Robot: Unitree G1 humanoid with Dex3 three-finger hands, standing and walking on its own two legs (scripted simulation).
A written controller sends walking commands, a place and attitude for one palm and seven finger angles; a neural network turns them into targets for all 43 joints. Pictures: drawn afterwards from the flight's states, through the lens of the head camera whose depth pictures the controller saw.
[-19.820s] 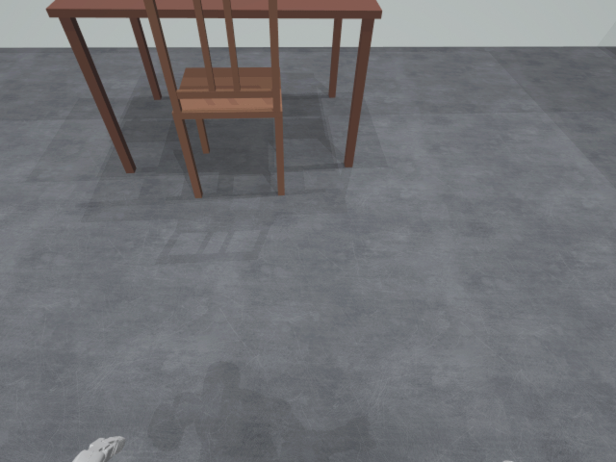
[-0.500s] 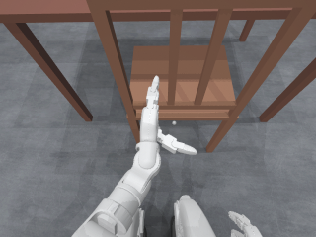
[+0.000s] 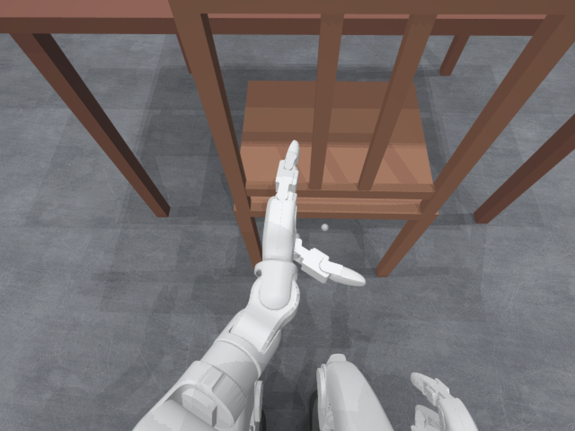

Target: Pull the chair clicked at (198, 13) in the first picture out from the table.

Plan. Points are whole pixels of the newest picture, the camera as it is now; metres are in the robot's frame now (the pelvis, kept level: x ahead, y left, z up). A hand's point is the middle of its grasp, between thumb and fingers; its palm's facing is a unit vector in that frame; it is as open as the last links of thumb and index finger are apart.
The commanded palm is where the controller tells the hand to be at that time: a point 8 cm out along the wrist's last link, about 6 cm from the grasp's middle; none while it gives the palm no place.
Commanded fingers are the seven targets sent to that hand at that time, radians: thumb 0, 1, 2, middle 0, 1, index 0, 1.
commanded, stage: aim the fingers beside a spindle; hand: left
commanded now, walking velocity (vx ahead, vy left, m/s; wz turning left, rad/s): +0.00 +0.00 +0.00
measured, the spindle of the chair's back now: (321, 123) +0.52 -0.07 +0.05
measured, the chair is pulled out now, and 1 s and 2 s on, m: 0.00 0.00 0.00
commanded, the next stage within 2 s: push the fingers through the gap in 0.22 s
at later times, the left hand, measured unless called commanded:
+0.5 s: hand (326, 223) +0.38 -0.06 +0.03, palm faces -0.16 -0.99 -0.05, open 16.9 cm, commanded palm +0.37 -0.02 +0.02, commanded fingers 0.00 -0.50 0.30 -0.06 -0.08 -0.06 -0.08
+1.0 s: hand (329, 192) +0.43 -0.07 +0.02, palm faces -0.14 -0.99 -0.06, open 16.9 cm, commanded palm +0.42 -0.02 +0.02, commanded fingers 0.00 -0.50 0.30 -0.06 -0.08 -0.06 -0.08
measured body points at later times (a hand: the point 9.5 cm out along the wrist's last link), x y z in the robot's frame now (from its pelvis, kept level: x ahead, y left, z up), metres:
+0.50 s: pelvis +0.00 +0.00 +0.00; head +0.13 -0.01 +0.43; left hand +0.38 -0.01 +0.03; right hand +0.11 -0.23 -0.14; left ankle +0.01 +0.12 -0.62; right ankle +0.04 -0.08 -0.62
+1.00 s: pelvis +0.00 +0.01 -0.01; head +0.16 -0.01 +0.42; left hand +0.43 -0.02 +0.02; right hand +0.06 -0.24 -0.15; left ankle +0.01 +0.12 -0.62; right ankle +0.04 -0.08 -0.62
